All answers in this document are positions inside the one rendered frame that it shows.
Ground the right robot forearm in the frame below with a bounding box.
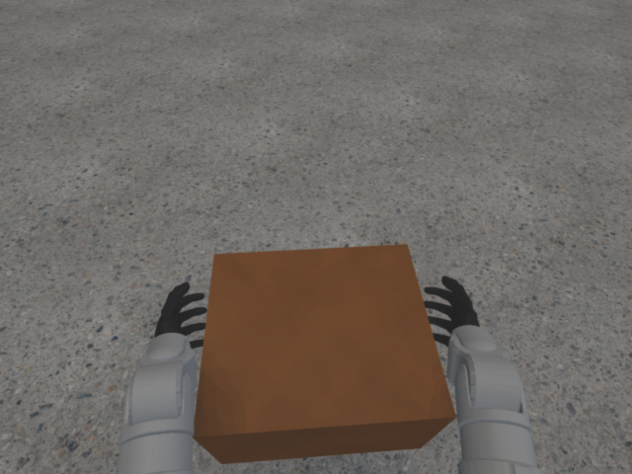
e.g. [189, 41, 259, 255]
[446, 325, 546, 474]

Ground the carton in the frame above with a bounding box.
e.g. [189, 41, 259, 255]
[193, 244, 456, 464]

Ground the robot right hand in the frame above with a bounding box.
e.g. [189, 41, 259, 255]
[424, 276, 480, 347]

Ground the left robot forearm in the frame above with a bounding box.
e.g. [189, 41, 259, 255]
[118, 333, 198, 474]

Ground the robot left hand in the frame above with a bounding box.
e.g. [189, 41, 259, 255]
[154, 282, 207, 349]

